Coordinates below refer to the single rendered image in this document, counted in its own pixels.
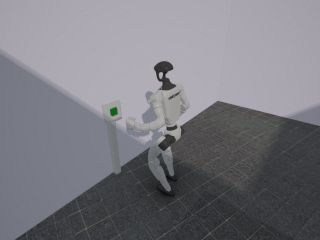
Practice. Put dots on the robot torso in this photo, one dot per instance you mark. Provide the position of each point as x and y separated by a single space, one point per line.
171 105

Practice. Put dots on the panel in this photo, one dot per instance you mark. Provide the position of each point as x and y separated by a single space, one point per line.
111 130

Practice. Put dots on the right robot upper arm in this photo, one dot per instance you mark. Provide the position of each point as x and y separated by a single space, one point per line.
183 97

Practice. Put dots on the left robot upper arm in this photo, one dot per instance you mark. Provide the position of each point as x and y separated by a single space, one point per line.
156 101

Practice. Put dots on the robot left forearm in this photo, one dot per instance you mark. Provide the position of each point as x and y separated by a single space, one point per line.
151 126

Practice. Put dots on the robot right forearm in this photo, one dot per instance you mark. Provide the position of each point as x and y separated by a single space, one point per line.
182 111

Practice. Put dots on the button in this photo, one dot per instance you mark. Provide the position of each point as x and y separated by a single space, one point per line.
113 111

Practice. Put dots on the robot left hand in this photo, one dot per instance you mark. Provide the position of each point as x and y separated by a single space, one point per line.
129 122

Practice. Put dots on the robot left thigh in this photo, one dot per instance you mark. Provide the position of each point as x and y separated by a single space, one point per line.
161 144

